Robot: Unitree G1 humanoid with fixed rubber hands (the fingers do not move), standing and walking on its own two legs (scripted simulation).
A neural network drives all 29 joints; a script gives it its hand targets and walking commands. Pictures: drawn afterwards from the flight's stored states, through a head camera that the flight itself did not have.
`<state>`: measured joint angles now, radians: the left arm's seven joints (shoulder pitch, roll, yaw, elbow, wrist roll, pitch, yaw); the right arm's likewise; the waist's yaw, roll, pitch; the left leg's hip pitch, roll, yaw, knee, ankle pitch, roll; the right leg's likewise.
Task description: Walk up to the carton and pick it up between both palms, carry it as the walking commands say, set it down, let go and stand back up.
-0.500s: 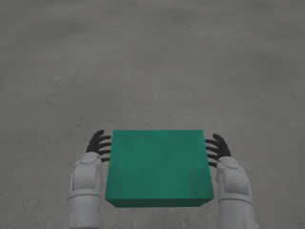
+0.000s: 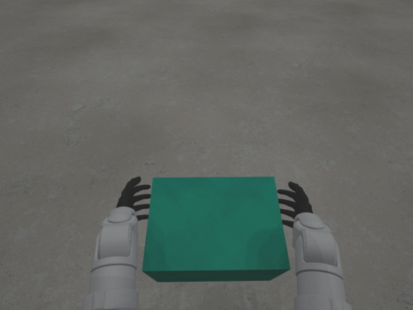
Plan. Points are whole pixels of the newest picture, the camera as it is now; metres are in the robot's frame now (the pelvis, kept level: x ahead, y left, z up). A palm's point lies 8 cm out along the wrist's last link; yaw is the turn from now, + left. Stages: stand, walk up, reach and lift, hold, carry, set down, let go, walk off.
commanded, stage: hold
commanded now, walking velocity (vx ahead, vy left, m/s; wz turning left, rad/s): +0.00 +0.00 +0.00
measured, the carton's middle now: (213, 231) +0.29 +0.00 -0.04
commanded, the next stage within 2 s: carry in 0.18 s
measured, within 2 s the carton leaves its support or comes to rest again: neither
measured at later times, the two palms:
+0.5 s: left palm (129, 228) +0.25 +0.16 +0.04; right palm (299, 213) +0.29 -0.17 +0.04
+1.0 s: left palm (134, 233) +0.22 +0.14 +0.07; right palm (312, 209) +0.29 -0.19 +0.06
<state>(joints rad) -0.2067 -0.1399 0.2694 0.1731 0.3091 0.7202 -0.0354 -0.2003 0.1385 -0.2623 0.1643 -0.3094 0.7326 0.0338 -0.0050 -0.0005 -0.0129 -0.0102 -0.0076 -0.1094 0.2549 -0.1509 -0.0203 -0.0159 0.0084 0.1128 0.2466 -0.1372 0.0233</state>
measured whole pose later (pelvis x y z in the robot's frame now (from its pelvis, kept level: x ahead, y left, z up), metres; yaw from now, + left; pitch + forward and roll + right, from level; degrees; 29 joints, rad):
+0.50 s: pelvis -0.01 -0.04 -0.03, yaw +8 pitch +4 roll -1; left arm -0.17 -0.14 0.15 -0.17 0.12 0.94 0.18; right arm -0.18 0.10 -0.20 -0.16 -0.11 0.94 -0.09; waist -0.01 0.01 -0.08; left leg -0.55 0.04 0.02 0.99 -0.53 -0.03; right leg -0.40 -0.02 -0.13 0.65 -0.32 -0.04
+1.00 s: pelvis -0.02 -0.07 -0.02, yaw +12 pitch +2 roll +1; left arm -0.22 -0.14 0.21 -0.21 0.14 1.15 0.16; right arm -0.24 0.11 -0.18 -0.20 -0.14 1.17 -0.12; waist -0.03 0.01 -0.11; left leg -0.35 0.04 0.10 0.58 -0.27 0.00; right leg -0.35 -0.05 -0.13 0.61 -0.30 -0.02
